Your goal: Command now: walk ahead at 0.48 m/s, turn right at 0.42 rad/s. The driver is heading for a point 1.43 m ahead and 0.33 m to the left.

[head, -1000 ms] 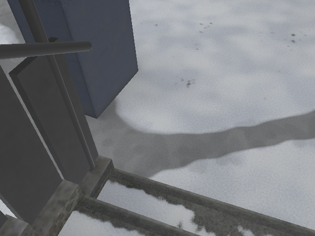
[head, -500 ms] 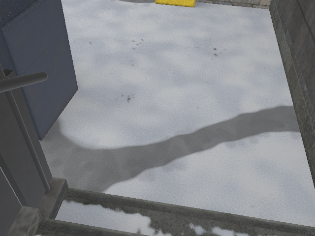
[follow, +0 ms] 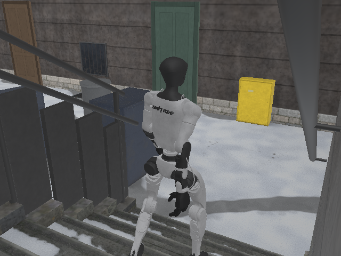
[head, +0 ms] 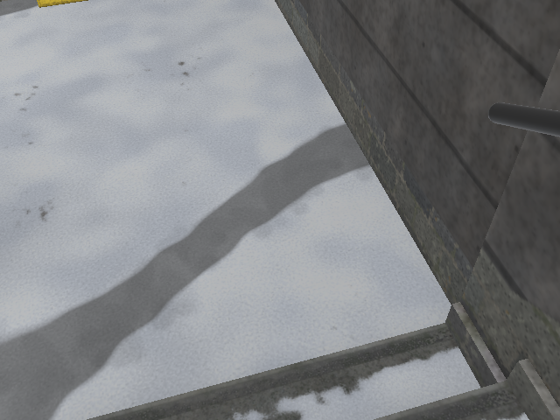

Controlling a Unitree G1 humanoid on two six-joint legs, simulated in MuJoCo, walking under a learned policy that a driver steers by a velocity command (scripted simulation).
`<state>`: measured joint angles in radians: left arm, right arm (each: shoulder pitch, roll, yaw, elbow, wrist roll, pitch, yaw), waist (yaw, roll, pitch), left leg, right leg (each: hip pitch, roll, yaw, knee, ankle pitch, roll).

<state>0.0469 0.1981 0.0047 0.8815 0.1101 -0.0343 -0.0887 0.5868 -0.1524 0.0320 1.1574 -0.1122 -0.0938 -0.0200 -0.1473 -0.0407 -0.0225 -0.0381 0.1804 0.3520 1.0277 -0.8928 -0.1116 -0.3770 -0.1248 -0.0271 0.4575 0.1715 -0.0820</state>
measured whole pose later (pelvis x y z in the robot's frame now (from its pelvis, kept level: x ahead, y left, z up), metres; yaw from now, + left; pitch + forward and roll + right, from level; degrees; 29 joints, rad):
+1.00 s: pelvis +0.63 -0.04 -0.41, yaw +23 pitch +1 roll +1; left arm 0.21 0.25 0.01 0.82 0.10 -0.09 -0.08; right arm 0.48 -0.21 0.02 0.94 -0.05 -0.08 0.11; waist -0.06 -0.01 -0.05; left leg -0.56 -0.11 -0.14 1.93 -0.78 0.01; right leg -0.30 -0.01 -0.04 0.56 -0.29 -0.05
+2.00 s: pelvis +1.21 +0.22 -0.60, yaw +28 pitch +3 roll +2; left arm 0.07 0.23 0.08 0.79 -0.02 -0.06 -0.03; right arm 0.23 -0.26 -0.07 1.00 0.02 -0.08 -0.03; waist -0.01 0.00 0.00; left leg -0.22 0.05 0.05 0.98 -0.52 -0.02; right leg -0.58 0.00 0.00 0.73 -0.22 -0.07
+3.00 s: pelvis +1.43 +0.29 -0.58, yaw +21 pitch -1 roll +0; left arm 0.23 0.18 0.06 1.02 0.00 -0.02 0.03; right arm 0.12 -0.21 -0.06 1.05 0.00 0.00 -0.04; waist -0.01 0.00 0.05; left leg -0.32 0.01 -0.03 0.51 -0.18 -0.02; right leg -0.18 0.00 0.03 0.54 -0.35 0.00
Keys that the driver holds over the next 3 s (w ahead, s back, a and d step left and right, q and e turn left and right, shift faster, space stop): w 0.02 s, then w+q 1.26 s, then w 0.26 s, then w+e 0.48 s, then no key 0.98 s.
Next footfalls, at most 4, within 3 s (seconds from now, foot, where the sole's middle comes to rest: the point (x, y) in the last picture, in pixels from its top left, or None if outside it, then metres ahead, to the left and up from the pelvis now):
0.02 right None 0.11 -0.13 -0.84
0.54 left None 0.43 0.06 -1.01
0.92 right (303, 408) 0.72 -0.11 -1.18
1.54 left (185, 371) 0.99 0.28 -1.35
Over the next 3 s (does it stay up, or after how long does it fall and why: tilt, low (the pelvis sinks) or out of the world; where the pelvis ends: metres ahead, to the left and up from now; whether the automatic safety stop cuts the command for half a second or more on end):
stays up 1.43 0.29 -0.58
